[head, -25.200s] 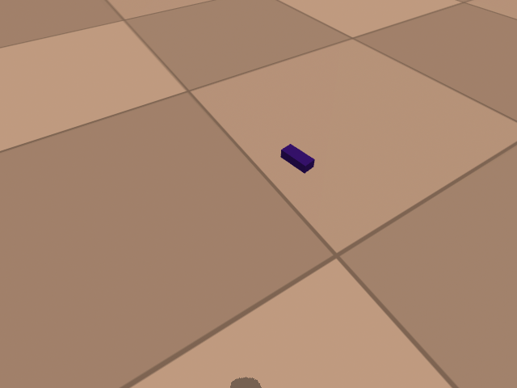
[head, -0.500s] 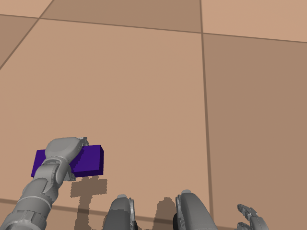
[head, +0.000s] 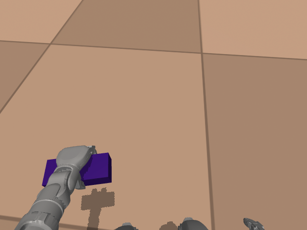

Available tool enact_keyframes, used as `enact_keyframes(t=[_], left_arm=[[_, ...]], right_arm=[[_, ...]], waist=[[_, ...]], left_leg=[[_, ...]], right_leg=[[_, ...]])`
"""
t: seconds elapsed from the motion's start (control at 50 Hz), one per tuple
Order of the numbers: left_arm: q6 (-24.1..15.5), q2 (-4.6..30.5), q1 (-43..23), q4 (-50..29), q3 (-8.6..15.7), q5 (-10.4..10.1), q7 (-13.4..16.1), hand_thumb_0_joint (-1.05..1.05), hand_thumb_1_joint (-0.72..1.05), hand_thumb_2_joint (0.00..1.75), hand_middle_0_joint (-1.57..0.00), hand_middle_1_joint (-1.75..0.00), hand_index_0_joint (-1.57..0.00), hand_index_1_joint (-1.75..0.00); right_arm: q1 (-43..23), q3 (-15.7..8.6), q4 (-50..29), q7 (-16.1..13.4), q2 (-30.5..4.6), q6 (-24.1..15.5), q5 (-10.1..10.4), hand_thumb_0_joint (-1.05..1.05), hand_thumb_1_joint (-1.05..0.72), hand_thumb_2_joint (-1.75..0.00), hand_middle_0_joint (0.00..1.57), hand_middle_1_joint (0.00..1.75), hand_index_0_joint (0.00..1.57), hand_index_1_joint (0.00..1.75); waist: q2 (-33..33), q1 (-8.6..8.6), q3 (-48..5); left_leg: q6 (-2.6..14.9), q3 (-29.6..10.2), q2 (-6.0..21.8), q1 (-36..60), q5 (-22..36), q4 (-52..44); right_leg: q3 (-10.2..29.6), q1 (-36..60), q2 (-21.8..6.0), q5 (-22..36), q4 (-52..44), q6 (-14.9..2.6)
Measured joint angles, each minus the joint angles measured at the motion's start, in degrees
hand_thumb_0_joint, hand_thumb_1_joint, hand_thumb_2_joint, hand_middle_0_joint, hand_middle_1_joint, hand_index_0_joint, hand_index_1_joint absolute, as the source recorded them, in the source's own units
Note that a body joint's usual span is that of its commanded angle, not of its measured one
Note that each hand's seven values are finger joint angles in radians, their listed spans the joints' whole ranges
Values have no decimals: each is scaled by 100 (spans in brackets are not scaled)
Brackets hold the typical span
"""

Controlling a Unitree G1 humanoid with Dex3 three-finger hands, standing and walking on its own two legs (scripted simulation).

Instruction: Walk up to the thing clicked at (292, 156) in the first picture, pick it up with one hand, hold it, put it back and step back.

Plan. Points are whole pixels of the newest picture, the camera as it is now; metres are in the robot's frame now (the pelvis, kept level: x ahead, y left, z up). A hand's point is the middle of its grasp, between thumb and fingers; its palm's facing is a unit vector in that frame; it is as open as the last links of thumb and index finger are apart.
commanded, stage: hold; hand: left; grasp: from above
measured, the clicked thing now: (79, 171) +0.32 +0.23 -0.11
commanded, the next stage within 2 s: crouch in 2.00 s
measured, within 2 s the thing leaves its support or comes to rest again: neither
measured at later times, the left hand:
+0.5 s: hand (77, 159) +0.33 +0.22 -0.03, palm faces -0.47 -0.03 -0.88, open 10.7 cm
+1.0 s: hand (75, 163) +0.31 +0.21 -0.01, palm faces -0.47 -0.03 -0.88, open 10.7 cm
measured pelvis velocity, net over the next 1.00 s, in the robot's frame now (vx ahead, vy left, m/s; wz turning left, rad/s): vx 0.01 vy -0.01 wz -0.01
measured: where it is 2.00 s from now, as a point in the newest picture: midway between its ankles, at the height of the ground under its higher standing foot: outside the picture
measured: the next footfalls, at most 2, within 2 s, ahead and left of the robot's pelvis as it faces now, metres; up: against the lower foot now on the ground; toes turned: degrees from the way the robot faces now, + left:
none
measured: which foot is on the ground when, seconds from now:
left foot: down 0.00-1.00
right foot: down 0.00-1.00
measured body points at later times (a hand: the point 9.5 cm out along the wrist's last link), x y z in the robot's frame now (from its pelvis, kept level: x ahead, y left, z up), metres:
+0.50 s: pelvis +0.02 +0.00 +0.03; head +0.06 -0.02 +0.47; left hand +0.35 +0.22 +0.02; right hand +0.13 -0.27 -0.10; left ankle +0.02 +0.11 -0.70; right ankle +0.03 -0.13 -0.70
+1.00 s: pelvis +0.01 -0.01 +0.03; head +0.03 -0.03 +0.48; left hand +0.33 +0.21 +0.04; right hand +0.14 -0.27 -0.09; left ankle +0.02 +0.11 -0.70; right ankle +0.03 -0.13 -0.70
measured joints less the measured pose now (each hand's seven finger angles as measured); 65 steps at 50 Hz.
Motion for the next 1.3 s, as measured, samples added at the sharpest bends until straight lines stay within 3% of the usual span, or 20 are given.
enact_keyframes(t=[0.18, 0.62, 1.3], left_arm=[[-55, 0, 59, -76, -62, -3, -89, 0, -12, 64, -61, -69, -63, -63], [-178, 62, 277, -602, -91, -26, -643, 0, -12, 64, -62, -68, -63, -63], [-228, 112, 469, -1083, -84, -165, -964, 0, -12, 63, -61, -68, -63, -63]], right_arm=[[-68, -44, 14, -18, -27, 68, 32, 1, -90, -90, 20, 30, 20, 30], [-166, -53, -184, -56, -42, 338, 79, 1, -89, -89, 20, 30, 20, 30], [-412, 67, -280, -156, -50, 464, 127, 1, -90, -90, 20, 30, 20, 30]], waist=[[14, 71, 42], [65, 226, 134], [135, 318, 384]], left_leg=[[-14, 57, -19, 600, 149, -583], [-43, 131, -43, 1458, 387, -1351], [-62, 156, -63, 2078, 814, -1993]], right_leg=[[39, 559, 0, 135, -532, -1], [96, 1327, 5, 314, -1158, -23], [115, 1893, 13, 690, -1698, -56]])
